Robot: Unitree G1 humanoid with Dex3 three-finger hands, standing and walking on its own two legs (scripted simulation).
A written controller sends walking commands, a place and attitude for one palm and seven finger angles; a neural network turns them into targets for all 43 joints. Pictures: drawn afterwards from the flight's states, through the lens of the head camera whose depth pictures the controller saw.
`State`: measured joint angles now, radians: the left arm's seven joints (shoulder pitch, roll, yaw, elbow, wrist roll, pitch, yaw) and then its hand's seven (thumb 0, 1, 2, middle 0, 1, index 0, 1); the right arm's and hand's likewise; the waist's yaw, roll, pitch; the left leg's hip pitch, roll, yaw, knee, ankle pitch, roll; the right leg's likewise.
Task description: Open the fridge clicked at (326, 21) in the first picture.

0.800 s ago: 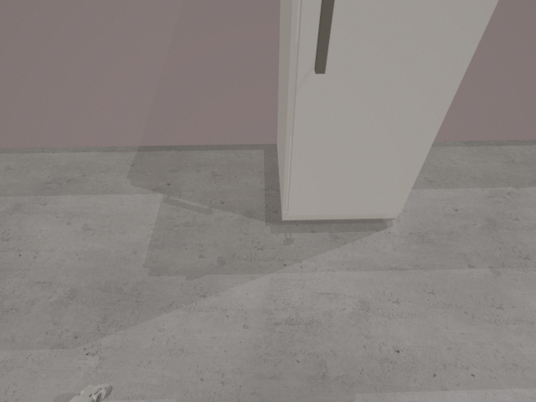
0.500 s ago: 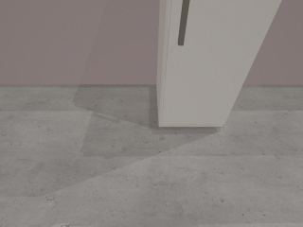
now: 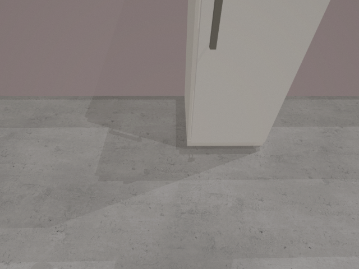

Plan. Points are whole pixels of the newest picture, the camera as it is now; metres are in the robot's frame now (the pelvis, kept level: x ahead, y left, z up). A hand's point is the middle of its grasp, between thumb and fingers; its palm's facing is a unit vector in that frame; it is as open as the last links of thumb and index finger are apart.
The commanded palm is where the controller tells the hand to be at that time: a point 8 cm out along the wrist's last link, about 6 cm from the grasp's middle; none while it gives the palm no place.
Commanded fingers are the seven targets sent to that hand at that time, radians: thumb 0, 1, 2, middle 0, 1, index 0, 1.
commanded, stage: stand and wait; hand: left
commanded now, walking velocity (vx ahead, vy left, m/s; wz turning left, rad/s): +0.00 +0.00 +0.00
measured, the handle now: out of the picture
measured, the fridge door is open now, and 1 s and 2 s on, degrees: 0 0 0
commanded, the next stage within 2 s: look at it before walking up in 0.02 s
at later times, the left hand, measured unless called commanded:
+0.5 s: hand out of the picture +0.08 +0.25 -0.15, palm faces -0.02 -0.94 -0.34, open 7.4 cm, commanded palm none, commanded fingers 0.00 0.90 0.90 -0.20 -0.30 -0.20 -0.30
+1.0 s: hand out of the picture +0.08 +0.22 -0.17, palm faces -0.09 -0.95 -0.30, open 7.4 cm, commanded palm none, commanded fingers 0.00 0.90 0.90 -0.20 -0.30 -0.20 -0.30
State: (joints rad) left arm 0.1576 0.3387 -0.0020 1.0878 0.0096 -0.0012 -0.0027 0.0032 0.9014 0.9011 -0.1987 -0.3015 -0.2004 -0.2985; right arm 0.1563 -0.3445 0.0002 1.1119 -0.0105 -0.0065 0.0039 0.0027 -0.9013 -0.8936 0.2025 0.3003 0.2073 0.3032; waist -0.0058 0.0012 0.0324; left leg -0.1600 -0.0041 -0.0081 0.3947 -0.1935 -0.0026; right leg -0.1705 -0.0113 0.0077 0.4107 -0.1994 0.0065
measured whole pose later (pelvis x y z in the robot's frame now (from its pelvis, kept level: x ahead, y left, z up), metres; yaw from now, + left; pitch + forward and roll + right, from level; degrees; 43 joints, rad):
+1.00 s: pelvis +0.01 +0.00 -0.01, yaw -6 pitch -1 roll +1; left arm 0.19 0.29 0.02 1.02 0.01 0.05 0.00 0.00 0.90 0.90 -0.20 -0.30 -0.20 -0.30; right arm 0.12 -0.28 -0.02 1.02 -0.01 0.01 -0.02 0.00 -0.90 -0.89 0.20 0.30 0.21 0.30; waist 0.01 -0.02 0.07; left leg -0.20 0.02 0.09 0.48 -0.26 -0.01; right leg -0.27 0.02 0.10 0.56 -0.26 0.00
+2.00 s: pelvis +0.06 -0.01 +0.00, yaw -41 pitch +0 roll -2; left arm 0.21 0.27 0.10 0.94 0.04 0.06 -0.06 0.00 0.91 0.90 -0.19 -0.30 -0.19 -0.30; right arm 0.45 -0.16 -0.01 1.01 -0.02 -0.07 -0.04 0.00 -0.90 -0.89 0.20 0.30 0.21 0.30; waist -0.02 -0.05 0.03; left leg 0.04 0.06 0.22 0.33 -0.37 0.01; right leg -0.67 -0.07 -0.01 1.13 -0.17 0.04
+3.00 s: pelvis +0.30 -0.27 -0.01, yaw -72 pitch -1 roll -1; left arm 0.19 0.20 0.10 0.95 0.03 0.06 -0.03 0.00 0.91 0.90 -0.19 -0.30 -0.19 -0.30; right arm 0.28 -0.19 -0.06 0.99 -0.03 -0.02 -0.03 -0.01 -0.92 -0.89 0.20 0.30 0.21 0.30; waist -0.01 -0.03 0.08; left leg -0.13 0.15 0.37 0.49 -0.32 -0.01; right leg -0.52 -0.09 -0.10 0.91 -0.28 0.05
